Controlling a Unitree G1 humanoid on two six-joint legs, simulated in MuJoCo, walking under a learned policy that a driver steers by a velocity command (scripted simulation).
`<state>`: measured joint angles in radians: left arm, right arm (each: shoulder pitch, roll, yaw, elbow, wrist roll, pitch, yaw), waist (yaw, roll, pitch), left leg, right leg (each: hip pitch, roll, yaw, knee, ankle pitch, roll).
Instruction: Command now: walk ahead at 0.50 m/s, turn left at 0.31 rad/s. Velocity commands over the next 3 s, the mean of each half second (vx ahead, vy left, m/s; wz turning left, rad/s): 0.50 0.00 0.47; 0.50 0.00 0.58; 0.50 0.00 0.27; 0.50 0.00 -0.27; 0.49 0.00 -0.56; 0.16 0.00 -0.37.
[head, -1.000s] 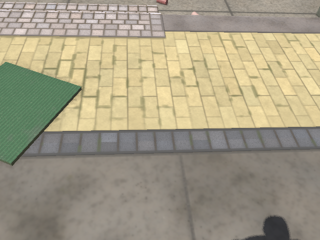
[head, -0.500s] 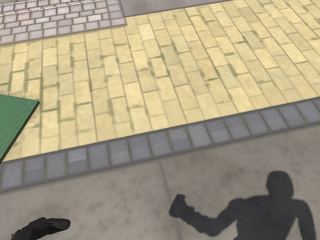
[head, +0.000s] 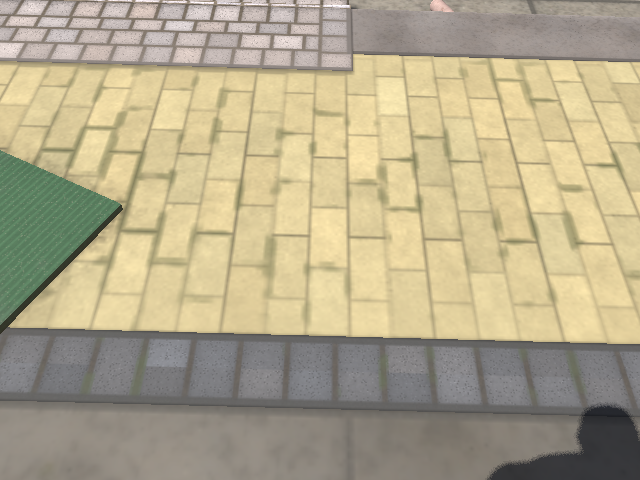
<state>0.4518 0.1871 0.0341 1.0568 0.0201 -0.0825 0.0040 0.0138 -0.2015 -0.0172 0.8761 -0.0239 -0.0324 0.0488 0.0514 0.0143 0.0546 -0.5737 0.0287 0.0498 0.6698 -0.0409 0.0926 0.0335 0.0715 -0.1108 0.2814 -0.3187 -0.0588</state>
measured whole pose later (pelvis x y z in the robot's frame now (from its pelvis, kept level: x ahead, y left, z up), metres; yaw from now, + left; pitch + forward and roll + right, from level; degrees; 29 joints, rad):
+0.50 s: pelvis +0.26 +0.03 +0.01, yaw +16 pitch +1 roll +0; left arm 0.01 0.25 0.04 0.82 0.03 -0.03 -0.02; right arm 0.42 -0.24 -0.07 0.98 -0.01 -0.05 0.00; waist -0.09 -0.03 0.05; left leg -0.03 -0.13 -0.15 0.31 -0.28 0.11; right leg -0.61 -0.06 0.04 0.68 -0.06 0.04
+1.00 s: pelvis +0.51 +0.08 +0.01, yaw +34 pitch +1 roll -2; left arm 0.39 0.23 0.05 0.92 0.02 -0.09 0.01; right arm 0.07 -0.27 -0.05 0.76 -0.03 0.00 0.08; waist 0.06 0.04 0.05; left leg -0.64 0.06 0.03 0.78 -0.07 0.06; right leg 0.03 0.01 -0.21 0.23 -0.27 -0.02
